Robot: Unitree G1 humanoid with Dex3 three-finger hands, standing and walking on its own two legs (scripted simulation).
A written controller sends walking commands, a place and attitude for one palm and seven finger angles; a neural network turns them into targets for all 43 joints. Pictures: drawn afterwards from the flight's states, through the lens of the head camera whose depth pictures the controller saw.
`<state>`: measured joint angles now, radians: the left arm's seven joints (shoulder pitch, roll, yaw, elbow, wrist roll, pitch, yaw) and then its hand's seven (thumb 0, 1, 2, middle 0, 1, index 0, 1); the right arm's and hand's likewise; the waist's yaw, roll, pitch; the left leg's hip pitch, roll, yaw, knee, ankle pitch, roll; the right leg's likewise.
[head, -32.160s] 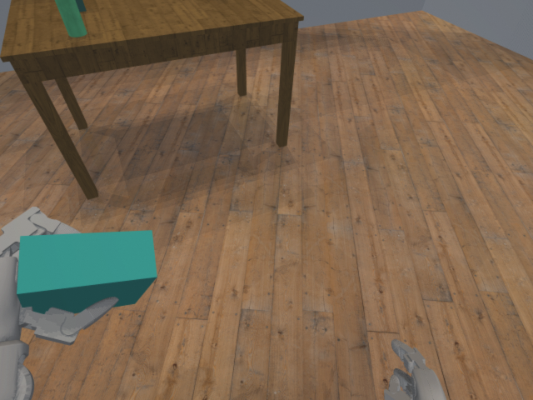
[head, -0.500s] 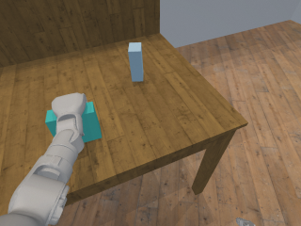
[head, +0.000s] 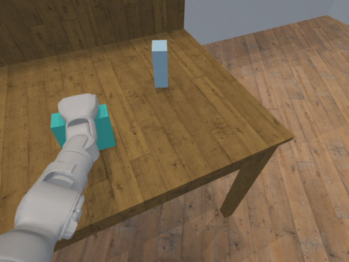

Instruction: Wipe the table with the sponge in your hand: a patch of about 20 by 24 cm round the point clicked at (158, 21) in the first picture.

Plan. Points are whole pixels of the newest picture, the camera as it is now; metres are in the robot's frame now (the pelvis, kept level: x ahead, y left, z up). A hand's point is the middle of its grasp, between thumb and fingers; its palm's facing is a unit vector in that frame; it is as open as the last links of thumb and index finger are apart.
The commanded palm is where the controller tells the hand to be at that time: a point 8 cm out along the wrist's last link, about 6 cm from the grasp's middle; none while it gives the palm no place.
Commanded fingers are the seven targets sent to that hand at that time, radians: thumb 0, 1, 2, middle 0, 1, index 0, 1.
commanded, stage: wipe back along the third lane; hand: left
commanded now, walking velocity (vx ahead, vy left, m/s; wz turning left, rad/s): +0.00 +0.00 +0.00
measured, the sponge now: (88, 136) +0.43 +0.24 +0.02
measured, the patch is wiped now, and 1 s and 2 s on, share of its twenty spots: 1.00 1.00 1.00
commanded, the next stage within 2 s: slide back across to the middle lane in 1.52 s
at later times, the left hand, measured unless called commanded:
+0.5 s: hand (90, 135) +0.40 +0.22 +0.06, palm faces +0.01 -0.03 -1.00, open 9.8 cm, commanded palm +0.35 +0.19 +0.09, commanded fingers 0.00 0.10 1.30 -1.20 -1.60 -1.20 -1.60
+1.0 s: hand (97, 154) +0.35 +0.19 +0.06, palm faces +0.02 -0.05 -1.00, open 9.8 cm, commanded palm +0.30 +0.17 +0.09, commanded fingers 0.00 0.10 1.30 -1.20 -1.60 -1.20 -1.60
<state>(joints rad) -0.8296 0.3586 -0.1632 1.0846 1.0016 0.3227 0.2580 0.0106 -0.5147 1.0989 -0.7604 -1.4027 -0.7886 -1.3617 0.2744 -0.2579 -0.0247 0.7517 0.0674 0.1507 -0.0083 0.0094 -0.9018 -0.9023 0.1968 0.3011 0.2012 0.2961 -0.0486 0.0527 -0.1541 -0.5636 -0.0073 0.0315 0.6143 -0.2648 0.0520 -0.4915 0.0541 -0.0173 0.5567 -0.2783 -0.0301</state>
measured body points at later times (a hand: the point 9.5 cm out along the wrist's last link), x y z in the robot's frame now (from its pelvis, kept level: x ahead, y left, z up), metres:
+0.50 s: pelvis +0.03 +0.01 +0.01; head +0.02 -0.01 +0.46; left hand +0.40 +0.21 +0.12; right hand +0.22 -0.21 -0.10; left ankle +0.02 +0.08 -0.73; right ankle -0.01 -0.11 -0.73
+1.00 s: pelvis +0.02 -0.02 +0.01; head +0.00 -0.05 +0.46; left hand +0.34 +0.18 +0.12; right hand +0.23 -0.24 -0.09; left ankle +0.02 +0.08 -0.73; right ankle -0.01 -0.11 -0.73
